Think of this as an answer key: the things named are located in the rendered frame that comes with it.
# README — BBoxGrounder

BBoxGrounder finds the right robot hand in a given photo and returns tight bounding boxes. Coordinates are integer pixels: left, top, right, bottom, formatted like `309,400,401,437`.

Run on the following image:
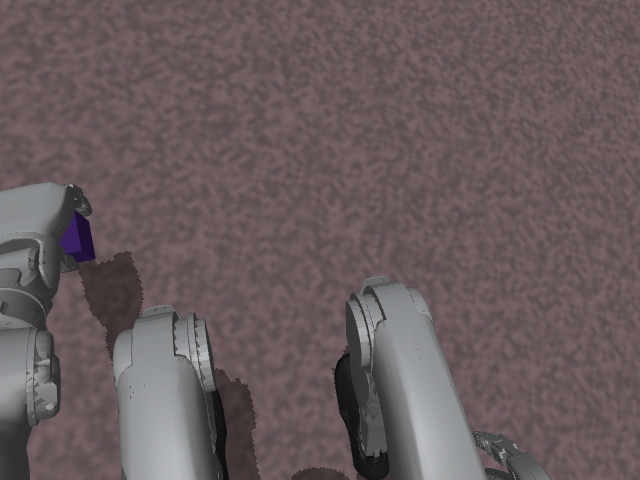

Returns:
473,431,552,480

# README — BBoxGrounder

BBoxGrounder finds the left robot hand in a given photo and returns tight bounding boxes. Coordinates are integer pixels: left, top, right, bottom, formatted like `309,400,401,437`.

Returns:
0,182,92,273

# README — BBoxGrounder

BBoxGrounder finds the left robot arm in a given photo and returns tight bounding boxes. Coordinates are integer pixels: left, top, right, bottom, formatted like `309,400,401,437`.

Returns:
0,232,61,480

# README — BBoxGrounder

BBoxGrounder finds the cube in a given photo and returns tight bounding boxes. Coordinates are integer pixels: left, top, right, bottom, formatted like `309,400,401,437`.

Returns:
59,210,96,263

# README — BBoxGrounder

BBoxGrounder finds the right robot foot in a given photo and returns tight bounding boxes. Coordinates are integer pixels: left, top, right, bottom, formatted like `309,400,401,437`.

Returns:
335,353,389,480

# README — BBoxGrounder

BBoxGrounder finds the left robot foot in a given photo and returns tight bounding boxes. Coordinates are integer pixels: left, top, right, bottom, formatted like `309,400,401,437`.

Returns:
211,388,229,480

